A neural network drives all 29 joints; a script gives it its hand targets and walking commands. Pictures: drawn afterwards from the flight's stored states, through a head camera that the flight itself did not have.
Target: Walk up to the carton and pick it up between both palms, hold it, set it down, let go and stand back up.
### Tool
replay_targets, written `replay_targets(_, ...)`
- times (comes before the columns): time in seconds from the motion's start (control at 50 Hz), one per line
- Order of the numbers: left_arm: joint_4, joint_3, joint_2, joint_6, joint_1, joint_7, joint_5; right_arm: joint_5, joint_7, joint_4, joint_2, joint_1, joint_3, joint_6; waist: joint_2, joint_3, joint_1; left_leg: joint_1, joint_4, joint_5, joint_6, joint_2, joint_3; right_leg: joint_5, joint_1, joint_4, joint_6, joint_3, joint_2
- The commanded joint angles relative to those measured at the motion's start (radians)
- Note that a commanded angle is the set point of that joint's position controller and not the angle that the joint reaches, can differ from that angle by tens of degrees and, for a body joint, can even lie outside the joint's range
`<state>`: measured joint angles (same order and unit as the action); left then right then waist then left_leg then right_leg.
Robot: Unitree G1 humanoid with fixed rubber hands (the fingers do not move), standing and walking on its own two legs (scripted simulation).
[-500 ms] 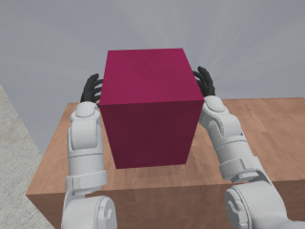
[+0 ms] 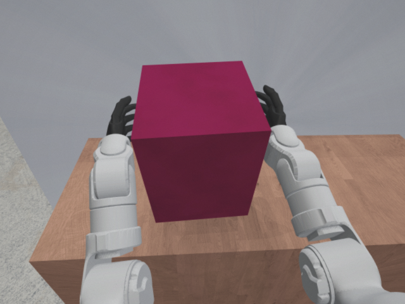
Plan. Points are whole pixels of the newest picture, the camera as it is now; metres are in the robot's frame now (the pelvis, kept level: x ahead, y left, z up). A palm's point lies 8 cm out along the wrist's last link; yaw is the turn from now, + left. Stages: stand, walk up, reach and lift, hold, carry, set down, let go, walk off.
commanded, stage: hold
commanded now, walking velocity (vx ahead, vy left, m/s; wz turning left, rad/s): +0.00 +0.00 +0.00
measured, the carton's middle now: (197, 144) +0.38 +0.01 +0.16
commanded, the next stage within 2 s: none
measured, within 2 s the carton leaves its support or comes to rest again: neither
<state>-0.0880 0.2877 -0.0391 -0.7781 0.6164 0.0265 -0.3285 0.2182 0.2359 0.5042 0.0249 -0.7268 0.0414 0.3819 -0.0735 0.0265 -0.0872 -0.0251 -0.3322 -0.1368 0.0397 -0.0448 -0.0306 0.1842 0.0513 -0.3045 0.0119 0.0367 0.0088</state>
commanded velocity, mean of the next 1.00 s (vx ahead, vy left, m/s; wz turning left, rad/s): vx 0.00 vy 0.00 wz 0.00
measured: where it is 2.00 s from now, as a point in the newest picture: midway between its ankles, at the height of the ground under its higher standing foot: outside the picture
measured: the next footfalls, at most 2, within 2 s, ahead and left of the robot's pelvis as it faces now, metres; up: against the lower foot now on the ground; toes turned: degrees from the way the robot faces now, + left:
none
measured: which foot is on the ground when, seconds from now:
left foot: down 0.00-1.00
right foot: down 0.00-1.00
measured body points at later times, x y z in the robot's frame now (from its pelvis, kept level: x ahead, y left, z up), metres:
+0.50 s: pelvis +0.00 +0.00 +0.00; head -0.06 +0.03 +0.44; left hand +0.36 +0.16 +0.20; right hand +0.37 -0.14 +0.21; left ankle +0.04 +0.14 -0.75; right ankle +0.00 -0.12 -0.75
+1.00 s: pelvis -0.01 +0.00 +0.00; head -0.06 +0.03 +0.44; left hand +0.37 +0.16 +0.20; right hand +0.37 -0.14 +0.21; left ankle +0.04 +0.14 -0.75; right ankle +0.00 -0.12 -0.75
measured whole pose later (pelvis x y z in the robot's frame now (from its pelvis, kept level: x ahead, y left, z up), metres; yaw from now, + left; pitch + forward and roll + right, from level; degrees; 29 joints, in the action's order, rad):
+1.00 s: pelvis -0.01 +0.00 +0.00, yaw +0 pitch -9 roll +0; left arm -0.15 0.30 -0.03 -0.77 0.65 0.03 -0.33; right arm 0.19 0.23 0.55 0.01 -0.75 0.07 0.37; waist -0.08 0.02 -0.08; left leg -0.04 -0.32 -0.12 0.04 -0.04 -0.03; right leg 0.18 0.03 -0.31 0.01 0.04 0.01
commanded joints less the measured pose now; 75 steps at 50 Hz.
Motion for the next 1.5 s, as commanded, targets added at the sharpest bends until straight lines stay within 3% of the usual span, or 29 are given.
replay_targets(0.0,0.138,-0.498,-0.504,0.082,0.727,0.135,0.176,0.096,-0.115,-0.308,-0.549,-0.808,-0.382,-0.063,0.097,-0.384,-0.016,0.149,0.022,0.177,-0.013,0.091,0.071,-0.138,-0.003,0.042,0.048,0.056,-0.08)
replay_targets(0.08,0.185,-0.518,-0.509,0.077,0.72,0.138,0.183,0.106,-0.102,-0.315,-0.532,-0.785,-0.387,-0.054,0.128,-0.412,-0.033,0.185,-0.011,0.269,0.006,0.096,0.078,-0.227,0.017,0.034,0.047,0.05,-0.081)
replay_targets(0.12,0.201,-0.502,-0.481,0.068,0.643,0.139,0.165,0.119,-0.1,-0.349,-0.532,-0.741,-0.424,-0.052,0.114,-0.433,-0.009,0.189,-0.013,0.285,-0.003,0.102,0.078,-0.269,0.049,0.032,0.052,0.054,-0.079)
replay_targets(0.14,0.173,-0.499,-0.478,0.065,0.673,0.142,0.163,0.104,-0.104,-0.329,-0.511,-0.747,-0.408,-0.042,0.078,-0.383,-0.022,0.162,0.009,0.215,-0.009,0.098,0.069,-0.177,0.023,0.046,0.055,0.06,-0.082)
replay_targets(0.2,0.189,-0.515,-0.479,0.067,0.697,0.145,0.179,0.112,-0.099,-0.357,-0.546,-0.778,-0.412,-0.047,0.101,-0.359,-0.031,0.148,0.019,0.2,-0.005,0.096,0.078,-0.185,0.005,0.042,0.059,0.061,-0.077)
replay_targets(0.22,0.228,-0.516,-0.48,0.071,0.694,0.136,0.186,0.118,-0.101,-0.382,-0.549,-0.785,-0.438,-0.054,0.09,-0.42,-0.002,0.17,0.002,0.246,-0.016,0.097,0.082,-0.222,0.028,0.034,0.06,0.06,-0.076)
replay_targets(0.26,0.231,-0.508,-0.484,0.065,0.688,0.14,0.164,0.114,-0.101,-0.342,-0.535,-0.73,-0.418,-0.043,0.112,-0.39,-0.024,0.184,-0.002,0.253,0.002,0.097,0.081,-0.236,0.004,0.03,0.054,0.06,-0.079)
replay_targets(0.32,0.325,-0.596,-0.511,0.078,0.709,0.134,0.241,0.13,-0.093,-0.481,-0.544,-0.759,-0.46,-0.06,0.115,-0.529,-0.034,0.223,-0.033,0.364,0.011,0.096,0.072,-0.322,0.035,0.014,0.055,0.062,-0.093)
replay_targets(0.34,0.321,-0.579,-0.505,0.077,0.696,0.123,0.227,0.144,-0.094,-0.492,-0.549,-0.781,-0.475,-0.062,0.118,-0.533,-0.007,0.238,-0.04,0.376,0.019,0.091,0.07,-0.326,0.029,0.007,0.052,0.066,-0.093)
replay_targets(0.36,0.348,-0.613,-0.506,0.078,0.69,0.113,0.224,0.137,-0.096,-0.479,-0.526,-0.744,-0.476,-0.053,0.142,-0.534,-0.031,0.263,-0.044,0.395,0.029,0.086,0.058,-0.322,0.009,0.016,0.046,0.063,-0.097)
replay_targets(0.4,0.196,-0.525,-0.472,0.053,0.645,0.118,0.164,0.115,-0.106,-0.354,-0.508,-0.721,-0.437,-0.026,0.113,-0.356,-0.006,0.156,0.013,0.228,0.003,0.092,0.067,-0.168,-0.03,0.045,0.044,0.062,-0.086)
replay_targets(0.46,0.174,-0.477,-0.455,0.042,0.657,0.141,0.139,0.075,-0.112,-0.287,-0.505,-0.705,-0.382,-0.02,0.092,-0.309,-0.017,0.131,0.041,0.084,-0.015,0.094,0.088,-0.066,-0.012,0.059,0.042,0.055,-0.066)
replay_targets(0.5,0.182,-0.492,-0.491,0.058,0.716,0.147,0.164,0.089,-0.121,-0.332,-0.542,-0.783,-0.389,-0.044,0.08,-0.359,-0.002,0.126,0.036,0.108,-0.023,0.092,0.095,-0.084,-0.014,0.049,0.047,0.056,-0.069)
replay_targets(0.52,0.252,-0.539,-0.509,0.063,0.718,0.145,0.19,0.105,-0.121,-0.341,-0.543,-0.762,-0.392,-0.047,0.1,-0.393,-0.027,0.148,0.02,0.21,0.0,0.09,0.087,-0.169,-0.006,0.032,0.046,0.064,-0.078)
replay_targets(0.54,0.209,-0.494,-0.486,0.059,0.692,0.145,0.166,0.102,-0.121,-0.329,-0.545,-0.769,-0.408,-0.048,0.089,-0.402,0.004,0.16,0.019,0.18,-0.012,0.093,0.092,-0.142,0.006,0.045,0.047,0.062,-0.076)
replay_targets(0.56,0.175,-0.531,-0.499,0.058,0.726,0.141,0.197,0.097,-0.121,-0.391,-0.529,-0.827,-0.396,-0.058,0.109,-0.435,-0.015,0.175,0.003,0.209,-0.006,0.092,0.088,-0.172,-0.011,0.047,0.04,0.057,-0.076)
replay_targets(0.64,0.108,-0.464,-0.473,0.063,0.731,0.141,0.138,0.059,-0.117,-0.236,-0.521,-0.767,-0.355,-0.039,0.115,-0.334,-0.012,0.131,0.042,0.1,-0.023,0.099,0.092,-0.079,-0.046,0.055,0.049,0.059,-0.06)
replay_targets(0.8,0.051,-0.478,-0.497,0.087,0.78,0.135,0.176,0.055,-0.134,-0.312,-0.57,-0.899,-0.354,-0.082,0.069,-0.417,-0.003,0.122,0.043,0.074,-0.042,0.089,0.083,-0.072,-0.046,0.057,0.046,0.056,-0.067)
replay_targets(0.86,0.02,-0.428,-0.481,0.081,0.734,0.142,0.147,0.029,-0.124,-0.189,-0.535,-0.821,-0.323,-0.066,0.077,-0.36,-0.008,0.132,0.05,0.066,-0.041,0.09,0.091,-0.045,-0.041,0.062,0.043,0.059,-0.062)
replay_targets(0.96,0.115,-0.509,-0.536,0.108,0.773,0.126,0.183,0.088,-0.121,-0.269,-0.569,-0.846,-0.379,-0.088,0.118,-0.48,-0.006,0.171,0.014,0.209,-0.011,0.089,0.074,-0.162,-0.015,0.042,0.046,0.06,-0.079)
replay_targets(1.0,0.144,-0.526,-0.528,0.099,0.776,0.125,0.191,0.079,-0.12,-0.263,-0.545,-0.816,-0.365,-0.077,0.127,-0.439,-0.038,0.185,0.013,0.178,-0.007,0.092,0.066,-0.144,-0.024,0.051,0.039,0.06,-0.076)
replay_targets(1.02,0.091,-0.472,-0.502,0.092,0.735,0.125,0.171,0.089,-0.118,-0.322,-0.569,-0.854,-0.391,-0.081,0.092,-0.421,0.014,0.161,0.011,0.191,-0.024,0.098,0.085,-0.156,-0.014,0.048,0.056,0.054,-0.076)
replay_targets(1.06,0.132,-0.488,-0.492,0.092,0.742,0.127,0.172,0.093,-0.111,-0.316,-0.551,-0.819,-0.391,-0.082,0.132,-0.453,-0.017,0.183,0.003,0.229,-0.018,0.101,0.081,-0.211,-0.003,0.042,0.053,0.058,-0.069)
replay_targets(1.14,0.064,-0.464,-0.484,0.06,0.7,0.141,0.134,0.093,-0.119,-0.239,-0.509,-0.811,-0.359,-0.057,0.121,-0.33,-0.018,0.149,0.036,0.117,-0.018,0.093,0.076,-0.075,-0.021,0.062,0.039,0.055,-0.074)
replay_targets(1.24,0.212,-0.54,-0.525,0.076,0.714,0.132,0.181,0.109,-0.112,-0.31,-0.526,-0.774,-0.383,-0.069,0.144,-0.41,-0.036,0.188,0.002,0.276,0.018,0.086,0.073,-0.192,-0.017,0.036,0.039,0.071,-0.086)
replay_targets(1.28,0.239,-0.542,-0.506,0.078,0.678,0.122,0.194,0.128,-0.106,-0.387,-0.531,-0.76,-0.435,-0.062,0.12,-0.46,-0.013,0.233,-0.027,0.37,0.017,0.088,0.065,-0.307,0.019,0.023,0.053,0.064,-0.091)
replay_targets(1.38,0.206,-0.493,-0.473,0.053,0.604,0.129,0.139,0.115,-0.103,-0.355,-0.513,-0.719,-0.438,-0.049,0.115,-0.403,-0.004,0.196,-0.005,0.294,-0.001,0.092,0.078,-0.24,0.031,0.036,0.047,0.055,-0.085)
replay_targets(1.46,0.317,-0.582,-0.513,0.075,0.689,0.132,0.217,0.144,-0.103,-0.502,-0.563,-0.777,-0.477,-0.072,0.102,-0.491,-0.02,0.197,-0.025,0.351,0.007,0.098,0.074,-0.292,0.037,0.024,0.055,0.06,-0.093)
replay_targets(1.48,0.266,-0.546,-0.504,0.069,0.676,0.126,0.196,0.13,-0.106,-0.431,-0.53,-0.762,-0.459,-0.059,0.106,-0.452,-0.01,0.203,-0.018,0.297,0.007,0.092,0.071,-0.228,0.001,0.032,0.047,0.062,-0.091)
